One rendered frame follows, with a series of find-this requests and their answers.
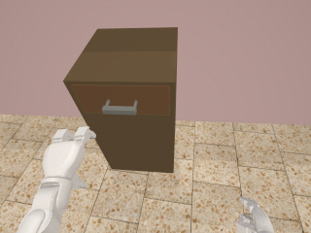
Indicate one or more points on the left robot hand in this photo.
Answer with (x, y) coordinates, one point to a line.
(64, 155)

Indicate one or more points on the cabinet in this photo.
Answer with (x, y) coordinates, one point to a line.
(131, 56)

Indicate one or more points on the handle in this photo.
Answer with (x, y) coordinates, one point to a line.
(120, 110)

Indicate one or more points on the right robot hand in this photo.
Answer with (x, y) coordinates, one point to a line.
(259, 220)

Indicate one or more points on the robot left forearm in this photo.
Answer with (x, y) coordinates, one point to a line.
(48, 206)

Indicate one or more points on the drawer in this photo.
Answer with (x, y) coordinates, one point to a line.
(151, 99)

